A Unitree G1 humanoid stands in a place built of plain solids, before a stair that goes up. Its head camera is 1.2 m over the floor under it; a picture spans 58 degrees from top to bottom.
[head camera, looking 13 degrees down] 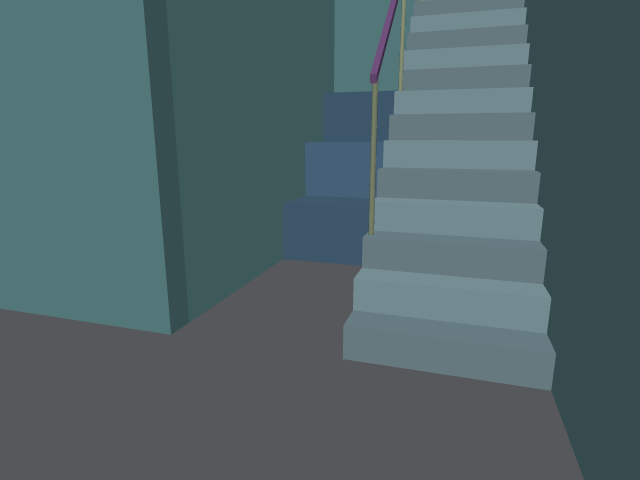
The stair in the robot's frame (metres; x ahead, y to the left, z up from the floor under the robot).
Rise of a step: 0.20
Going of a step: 0.24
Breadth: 1.06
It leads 17 degrees to the right of straight ahead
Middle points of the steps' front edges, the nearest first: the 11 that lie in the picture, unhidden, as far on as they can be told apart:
2.06 -0.63 0.20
2.29 -0.70 0.40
2.51 -0.77 0.60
2.74 -0.84 0.80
2.96 -0.91 1.00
3.18 -0.98 1.20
3.41 -1.05 1.40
3.63 -1.12 1.60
3.86 -1.19 1.79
4.08 -1.26 1.99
4.31 -1.33 2.19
